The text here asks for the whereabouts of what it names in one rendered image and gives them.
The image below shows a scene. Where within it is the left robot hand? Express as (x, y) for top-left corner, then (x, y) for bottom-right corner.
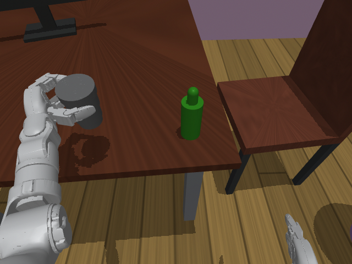
(24, 73), (96, 127)

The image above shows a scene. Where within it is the table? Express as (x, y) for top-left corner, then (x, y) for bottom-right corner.
(0, 0), (242, 225)

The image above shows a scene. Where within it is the left robot arm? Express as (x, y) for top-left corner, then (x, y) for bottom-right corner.
(0, 113), (72, 264)

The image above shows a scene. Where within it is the chair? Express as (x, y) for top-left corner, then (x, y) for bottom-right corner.
(217, 0), (352, 195)

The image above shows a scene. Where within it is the right robot hand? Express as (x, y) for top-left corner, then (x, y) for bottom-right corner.
(285, 213), (318, 264)

